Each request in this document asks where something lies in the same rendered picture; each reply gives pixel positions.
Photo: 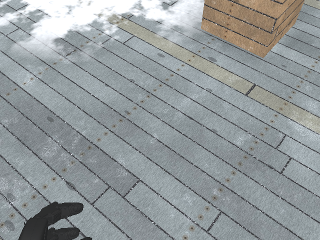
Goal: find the left robot hand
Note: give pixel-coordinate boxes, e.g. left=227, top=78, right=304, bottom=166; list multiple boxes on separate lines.
left=18, top=201, right=92, bottom=240

